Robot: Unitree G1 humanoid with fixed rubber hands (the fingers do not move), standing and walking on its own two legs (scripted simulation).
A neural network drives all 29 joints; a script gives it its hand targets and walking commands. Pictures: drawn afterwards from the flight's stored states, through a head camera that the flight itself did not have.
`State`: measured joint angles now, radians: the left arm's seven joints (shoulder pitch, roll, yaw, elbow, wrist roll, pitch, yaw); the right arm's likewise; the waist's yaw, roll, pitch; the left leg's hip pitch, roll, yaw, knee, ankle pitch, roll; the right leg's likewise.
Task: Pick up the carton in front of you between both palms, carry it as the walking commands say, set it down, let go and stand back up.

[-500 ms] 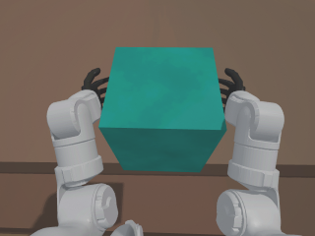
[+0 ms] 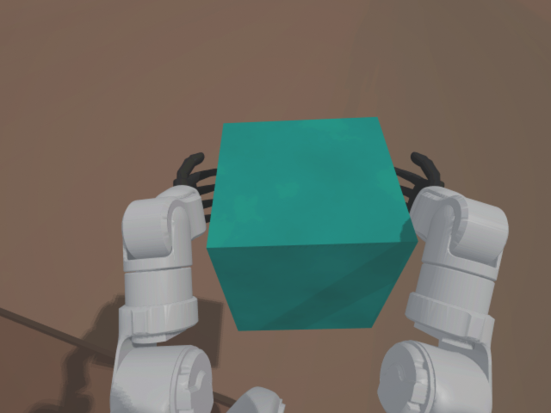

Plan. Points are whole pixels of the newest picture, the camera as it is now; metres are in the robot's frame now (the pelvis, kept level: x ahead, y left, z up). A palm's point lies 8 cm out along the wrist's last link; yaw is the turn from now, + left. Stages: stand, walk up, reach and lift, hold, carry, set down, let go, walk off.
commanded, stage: carry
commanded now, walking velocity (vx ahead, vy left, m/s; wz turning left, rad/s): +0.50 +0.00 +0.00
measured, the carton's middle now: (302, 232) +0.37 +0.06 +0.06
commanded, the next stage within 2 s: none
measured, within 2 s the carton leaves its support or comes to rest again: neither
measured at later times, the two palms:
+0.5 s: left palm out of the picture +0.71 +0.15 +0.28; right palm (486, 10) +0.67 -0.15 +0.27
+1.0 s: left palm out of the picture +0.95 +0.16 +0.31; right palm out of the picture +0.97 -0.14 +0.31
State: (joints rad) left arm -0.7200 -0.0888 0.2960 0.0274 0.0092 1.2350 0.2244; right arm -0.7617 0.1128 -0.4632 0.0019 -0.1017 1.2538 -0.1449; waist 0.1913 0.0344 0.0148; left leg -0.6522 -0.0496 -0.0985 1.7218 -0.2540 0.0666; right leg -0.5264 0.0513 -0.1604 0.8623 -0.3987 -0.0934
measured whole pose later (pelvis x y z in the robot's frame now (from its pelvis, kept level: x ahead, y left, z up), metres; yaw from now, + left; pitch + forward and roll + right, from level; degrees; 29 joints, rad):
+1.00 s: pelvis +0.61 +0.00 +0.18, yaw +1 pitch +5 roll +1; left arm -0.66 -0.12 0.37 0.13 0.09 1.21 0.18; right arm -0.71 0.10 -0.39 0.15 -0.09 1.22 -0.17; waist 0.02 0.01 -0.11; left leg -0.55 0.03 0.05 1.10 -0.36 0.00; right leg -0.36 -0.02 -0.11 0.46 -0.19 -0.05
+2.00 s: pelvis +1.16 +0.01 +0.18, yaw +1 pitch +2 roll +0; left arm -0.02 -0.13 0.06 -0.47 0.04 1.20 0.14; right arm -0.02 0.13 -0.05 -0.50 -0.06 1.22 -0.13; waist 0.02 0.02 -0.14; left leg -0.41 0.08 0.15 0.52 -0.17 -0.02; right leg -0.23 -0.04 -0.21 0.43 -0.24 -0.04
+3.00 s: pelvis +1.20 +0.03 +0.18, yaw -1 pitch +2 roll +0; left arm -0.05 -0.13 0.07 -0.41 0.07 1.23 0.13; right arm -0.04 0.13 -0.07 -0.41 -0.06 1.22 -0.13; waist 0.00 -0.01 -0.15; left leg -0.35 0.07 0.21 0.51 -0.19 0.04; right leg -0.20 -0.07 -0.16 0.51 -0.33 0.01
